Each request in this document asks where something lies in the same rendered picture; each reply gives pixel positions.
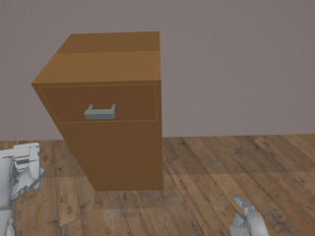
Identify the drawer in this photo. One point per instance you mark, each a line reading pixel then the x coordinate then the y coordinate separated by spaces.
pixel 133 102

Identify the right robot hand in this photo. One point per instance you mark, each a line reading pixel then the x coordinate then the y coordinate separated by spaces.
pixel 251 225

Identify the left robot forearm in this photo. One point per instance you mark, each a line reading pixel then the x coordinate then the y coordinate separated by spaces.
pixel 7 217

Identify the cabinet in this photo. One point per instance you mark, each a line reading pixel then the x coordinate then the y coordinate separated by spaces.
pixel 121 155

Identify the left robot hand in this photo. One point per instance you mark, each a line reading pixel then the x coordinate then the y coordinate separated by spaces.
pixel 24 159

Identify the handle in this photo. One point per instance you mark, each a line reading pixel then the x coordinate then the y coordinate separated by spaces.
pixel 94 114

